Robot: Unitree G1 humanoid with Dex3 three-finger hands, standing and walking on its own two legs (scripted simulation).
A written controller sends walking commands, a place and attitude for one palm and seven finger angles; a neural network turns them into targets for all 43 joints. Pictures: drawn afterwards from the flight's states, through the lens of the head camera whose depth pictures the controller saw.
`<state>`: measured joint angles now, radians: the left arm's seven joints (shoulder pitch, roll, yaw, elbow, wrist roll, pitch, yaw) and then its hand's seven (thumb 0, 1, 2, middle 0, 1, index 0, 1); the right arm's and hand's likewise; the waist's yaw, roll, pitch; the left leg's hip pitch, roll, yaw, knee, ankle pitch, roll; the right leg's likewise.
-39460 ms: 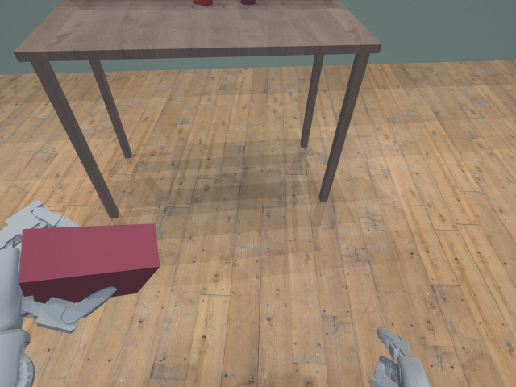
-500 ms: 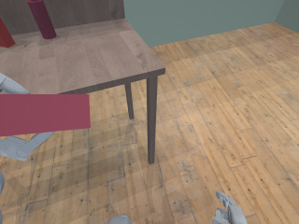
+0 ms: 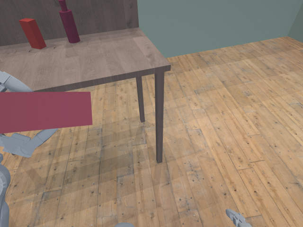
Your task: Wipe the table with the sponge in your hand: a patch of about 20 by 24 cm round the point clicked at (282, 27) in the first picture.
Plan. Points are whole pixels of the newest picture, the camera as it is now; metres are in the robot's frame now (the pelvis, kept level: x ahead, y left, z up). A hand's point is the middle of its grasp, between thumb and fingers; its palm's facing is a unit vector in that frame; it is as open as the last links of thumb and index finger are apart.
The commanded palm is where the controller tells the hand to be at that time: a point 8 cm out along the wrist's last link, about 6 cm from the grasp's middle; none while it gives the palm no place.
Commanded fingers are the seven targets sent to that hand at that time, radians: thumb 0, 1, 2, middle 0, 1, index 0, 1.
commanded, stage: stop stepping back and stand still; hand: left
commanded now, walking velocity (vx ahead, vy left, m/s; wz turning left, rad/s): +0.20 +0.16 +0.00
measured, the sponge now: (58, 110) +0.24 +0.18 +0.27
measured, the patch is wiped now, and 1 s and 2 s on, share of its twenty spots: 1.00 1.00 1.00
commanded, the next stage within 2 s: stand and wait in 0.78 s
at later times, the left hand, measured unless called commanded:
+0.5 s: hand (42, 103) +0.23 +0.20 +0.29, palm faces +0.47 -0.80 -0.37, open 9.6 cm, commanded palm +0.18 +0.26 +0.29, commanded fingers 0.00 0.10 1.30 -1.20 -1.60 -1.20 -1.60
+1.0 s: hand (23, 100) +0.23 +0.23 +0.29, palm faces +0.49 -0.82 -0.31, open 9.6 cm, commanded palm +0.19 +0.28 +0.29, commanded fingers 0.00 0.10 1.30 -1.20 -1.60 -1.20 -1.60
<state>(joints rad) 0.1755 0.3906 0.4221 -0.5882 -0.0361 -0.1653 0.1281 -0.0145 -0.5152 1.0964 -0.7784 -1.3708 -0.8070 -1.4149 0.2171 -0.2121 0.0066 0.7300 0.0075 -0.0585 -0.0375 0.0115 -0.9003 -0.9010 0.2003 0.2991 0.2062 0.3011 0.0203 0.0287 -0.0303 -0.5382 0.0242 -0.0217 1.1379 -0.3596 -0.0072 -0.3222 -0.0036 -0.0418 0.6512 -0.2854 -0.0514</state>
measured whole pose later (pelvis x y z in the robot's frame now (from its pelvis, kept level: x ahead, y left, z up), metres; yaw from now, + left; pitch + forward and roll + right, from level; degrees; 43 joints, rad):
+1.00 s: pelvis +0.01 +0.01 +0.01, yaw -3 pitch -1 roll -2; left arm 0.23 0.43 0.46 -0.61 -0.05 -0.20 0.15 -0.01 -0.52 1.09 -0.78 -1.37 -0.81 -1.41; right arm 0.18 -0.21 0.02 0.61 0.02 -0.08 -0.05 0.01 -0.90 -0.90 0.20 0.30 0.20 0.30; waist 0.02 0.03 -0.01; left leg -0.28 0.04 0.03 0.53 -0.24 0.01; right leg -0.21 0.05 -0.05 0.45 -0.23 -0.03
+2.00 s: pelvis +0.00 +0.02 +0.01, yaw -3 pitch -1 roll -2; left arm 0.25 0.41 0.44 -0.60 -0.05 -0.19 0.15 -0.01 -0.51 1.09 -0.78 -1.37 -0.81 -1.42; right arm 0.18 -0.20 0.03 0.61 0.01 -0.08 -0.04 0.01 -0.90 -0.90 0.20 0.30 0.21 0.30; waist 0.02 0.03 -0.02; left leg -0.29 0.02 0.04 0.51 -0.20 0.03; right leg -0.22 0.03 -0.04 0.42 -0.19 -0.01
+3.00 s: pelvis +0.00 +0.03 +0.01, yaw -3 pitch +0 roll -2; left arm 0.25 0.42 0.44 -0.60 -0.05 -0.19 0.15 -0.01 -0.51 1.09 -0.78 -1.37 -0.81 -1.42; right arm 0.18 -0.20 0.04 0.61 0.01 -0.08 -0.04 0.01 -0.90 -0.90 0.20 0.30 0.21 0.30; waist 0.02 0.02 -0.01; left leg -0.29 0.01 0.05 0.51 -0.21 0.04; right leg -0.22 0.03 -0.03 0.42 -0.19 0.00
